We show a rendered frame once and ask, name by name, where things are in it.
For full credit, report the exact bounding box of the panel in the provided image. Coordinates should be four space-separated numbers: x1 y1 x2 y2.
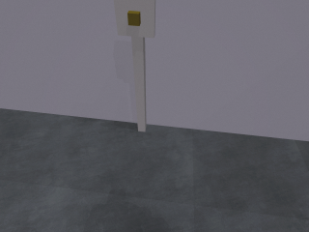
113 0 156 132

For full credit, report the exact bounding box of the button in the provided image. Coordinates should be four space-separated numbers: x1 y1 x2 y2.
127 11 141 26

